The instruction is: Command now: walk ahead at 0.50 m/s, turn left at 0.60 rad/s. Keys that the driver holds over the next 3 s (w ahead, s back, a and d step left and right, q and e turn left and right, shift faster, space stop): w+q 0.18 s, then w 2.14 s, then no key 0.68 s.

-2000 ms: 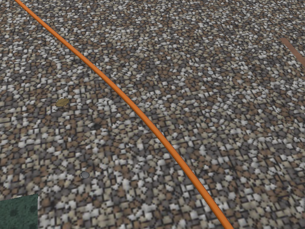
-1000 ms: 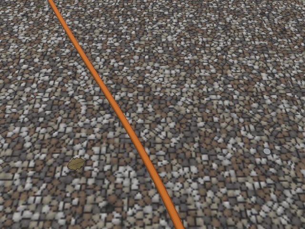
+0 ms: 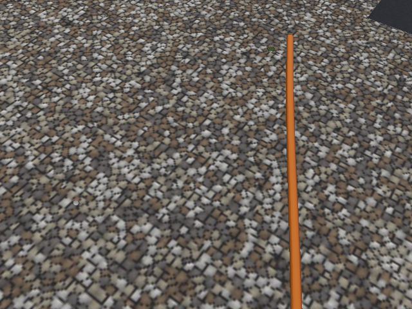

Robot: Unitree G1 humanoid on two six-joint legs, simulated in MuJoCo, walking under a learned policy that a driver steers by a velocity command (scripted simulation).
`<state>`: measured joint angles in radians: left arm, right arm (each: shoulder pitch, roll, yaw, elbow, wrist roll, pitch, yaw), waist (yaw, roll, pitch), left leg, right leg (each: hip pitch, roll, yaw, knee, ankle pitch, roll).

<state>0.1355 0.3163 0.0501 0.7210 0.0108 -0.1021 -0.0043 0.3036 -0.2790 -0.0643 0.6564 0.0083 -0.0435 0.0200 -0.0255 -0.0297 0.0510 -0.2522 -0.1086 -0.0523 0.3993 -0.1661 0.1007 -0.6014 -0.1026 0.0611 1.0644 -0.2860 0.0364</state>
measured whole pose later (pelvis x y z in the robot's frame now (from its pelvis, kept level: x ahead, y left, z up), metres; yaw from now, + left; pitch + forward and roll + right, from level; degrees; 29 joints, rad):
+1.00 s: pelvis +0.52 +0.07 +0.00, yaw +12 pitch +1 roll +0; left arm 0.21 0.32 0.05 0.79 -0.01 -0.07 -0.01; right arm 0.31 -0.27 -0.05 0.77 0.00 -0.08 0.03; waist -0.03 -0.05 0.01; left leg -0.19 -0.06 0.03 0.33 -0.16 0.07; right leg -0.60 -0.11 0.03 1.04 -0.23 0.01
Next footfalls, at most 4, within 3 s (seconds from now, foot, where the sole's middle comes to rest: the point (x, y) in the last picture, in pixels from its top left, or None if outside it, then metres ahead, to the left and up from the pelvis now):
0.26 right None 0.34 -0.14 -0.78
0.78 left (152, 279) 0.55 0.17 -0.78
1.30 right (202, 190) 0.89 0.00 -0.78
1.84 left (128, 143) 1.12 0.30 -0.78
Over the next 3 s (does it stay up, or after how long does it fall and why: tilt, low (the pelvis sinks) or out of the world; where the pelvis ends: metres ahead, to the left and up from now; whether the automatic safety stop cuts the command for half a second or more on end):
stays up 1.43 0.24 0.00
